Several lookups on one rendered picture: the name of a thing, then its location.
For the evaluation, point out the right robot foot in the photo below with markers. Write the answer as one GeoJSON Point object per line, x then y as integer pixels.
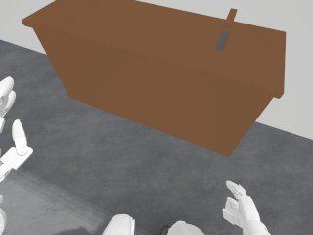
{"type": "Point", "coordinates": [164, 230]}

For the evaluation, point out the robot left hand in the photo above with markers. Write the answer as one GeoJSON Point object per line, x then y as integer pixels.
{"type": "Point", "coordinates": [14, 157]}

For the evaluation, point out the tap lever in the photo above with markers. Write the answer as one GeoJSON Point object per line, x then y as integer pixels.
{"type": "Point", "coordinates": [221, 42]}

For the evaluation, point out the counter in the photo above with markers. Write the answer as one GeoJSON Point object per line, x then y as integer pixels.
{"type": "Point", "coordinates": [158, 66]}

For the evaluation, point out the robot right forearm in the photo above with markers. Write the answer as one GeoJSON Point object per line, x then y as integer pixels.
{"type": "Point", "coordinates": [254, 227]}

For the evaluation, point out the robot right hand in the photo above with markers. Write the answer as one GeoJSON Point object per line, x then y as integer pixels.
{"type": "Point", "coordinates": [242, 210]}

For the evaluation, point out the left robot thigh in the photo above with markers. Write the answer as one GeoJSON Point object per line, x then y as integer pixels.
{"type": "Point", "coordinates": [121, 224]}

